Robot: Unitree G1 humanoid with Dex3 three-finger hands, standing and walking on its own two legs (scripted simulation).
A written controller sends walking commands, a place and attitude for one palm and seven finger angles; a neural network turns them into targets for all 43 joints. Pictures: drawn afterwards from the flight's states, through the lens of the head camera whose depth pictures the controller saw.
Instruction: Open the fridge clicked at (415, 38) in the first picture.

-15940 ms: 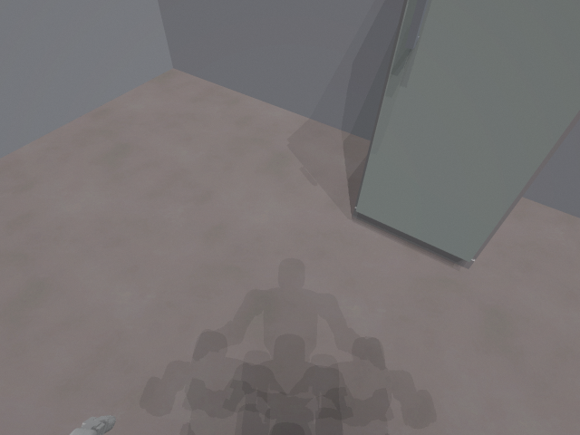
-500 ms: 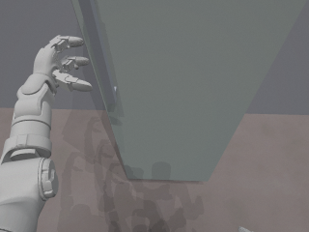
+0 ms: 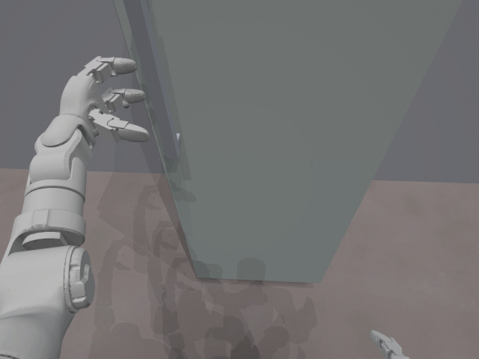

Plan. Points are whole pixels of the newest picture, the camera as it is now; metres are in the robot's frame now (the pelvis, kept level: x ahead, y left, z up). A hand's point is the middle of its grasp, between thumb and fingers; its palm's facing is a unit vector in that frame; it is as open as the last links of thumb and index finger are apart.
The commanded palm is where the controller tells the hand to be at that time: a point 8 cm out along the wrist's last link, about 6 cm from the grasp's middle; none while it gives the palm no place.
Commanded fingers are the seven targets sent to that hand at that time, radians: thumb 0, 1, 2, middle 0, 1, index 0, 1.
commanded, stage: feel for the door with the fingertips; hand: left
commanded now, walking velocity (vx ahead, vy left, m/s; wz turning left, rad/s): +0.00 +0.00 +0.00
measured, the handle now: (160, 81) +0.51 +0.16 +0.22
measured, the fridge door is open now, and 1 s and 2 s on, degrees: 0 0 0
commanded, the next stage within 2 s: slide the fingers in behind the handle in 0.28 s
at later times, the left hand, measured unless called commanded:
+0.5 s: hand (145, 98) +0.47 +0.17 +0.21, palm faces -0.01 -1.00 +0.00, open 13.5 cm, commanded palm +0.43 +0.23 +0.21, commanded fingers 0.00 -0.50 0.30 -0.30 -1.20 -0.30 -1.20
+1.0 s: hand (141, 104) +0.45 +0.17 +0.21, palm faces -0.02 -1.00 +0.00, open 14.0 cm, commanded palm +0.42 +0.22 +0.21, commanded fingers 0.00 -0.50 0.30 -0.30 -1.20 -0.30 -1.20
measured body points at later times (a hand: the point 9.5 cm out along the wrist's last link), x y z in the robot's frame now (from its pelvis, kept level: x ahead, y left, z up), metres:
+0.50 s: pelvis +0.00 +0.00 +0.00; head +0.02 -0.02 +0.45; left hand +0.46 +0.23 +0.21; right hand +0.07 -0.26 -0.12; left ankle -0.04 +0.09 -0.74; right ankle +0.03 -0.10 -0.74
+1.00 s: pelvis +0.00 +0.01 +0.00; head +0.01 -0.01 +0.45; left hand +0.44 +0.23 +0.22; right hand +0.12 -0.24 -0.11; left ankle -0.04 +0.09 -0.74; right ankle +0.03 -0.10 -0.74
